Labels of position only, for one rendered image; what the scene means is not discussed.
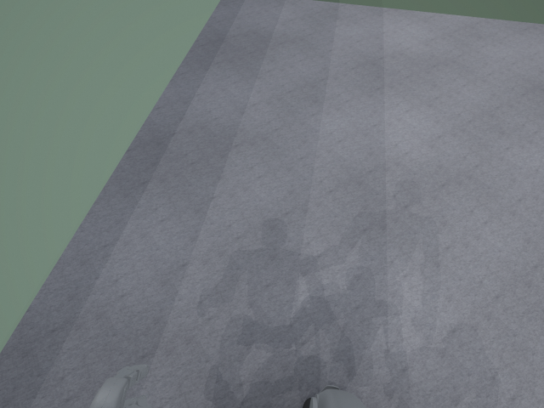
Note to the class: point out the right robot shin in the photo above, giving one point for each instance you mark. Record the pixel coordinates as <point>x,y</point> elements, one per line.
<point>329,387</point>

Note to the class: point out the right robot thigh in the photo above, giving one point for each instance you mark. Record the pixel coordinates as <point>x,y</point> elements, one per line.
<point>335,398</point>

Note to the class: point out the left robot hand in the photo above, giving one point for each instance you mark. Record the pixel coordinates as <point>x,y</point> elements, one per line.
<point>113,392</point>

